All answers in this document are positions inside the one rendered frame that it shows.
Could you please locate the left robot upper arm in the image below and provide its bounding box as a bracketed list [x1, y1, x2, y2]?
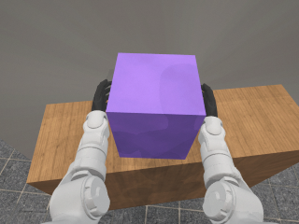
[40, 175, 110, 224]

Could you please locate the right robot upper arm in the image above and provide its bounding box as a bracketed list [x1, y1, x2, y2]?
[202, 180, 279, 224]

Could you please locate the right robot hand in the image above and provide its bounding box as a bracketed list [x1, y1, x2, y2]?
[201, 83, 218, 118]

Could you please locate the left robot hand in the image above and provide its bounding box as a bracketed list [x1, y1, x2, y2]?
[91, 79, 112, 112]

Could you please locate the carton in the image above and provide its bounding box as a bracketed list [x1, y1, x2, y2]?
[106, 52, 206, 160]

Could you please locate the pedestal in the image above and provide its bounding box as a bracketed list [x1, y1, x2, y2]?
[26, 84, 299, 211]

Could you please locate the robot left forearm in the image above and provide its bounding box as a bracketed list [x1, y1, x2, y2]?
[58, 110, 110, 186]

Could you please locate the robot right forearm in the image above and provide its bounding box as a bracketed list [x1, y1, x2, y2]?
[198, 116, 253, 193]

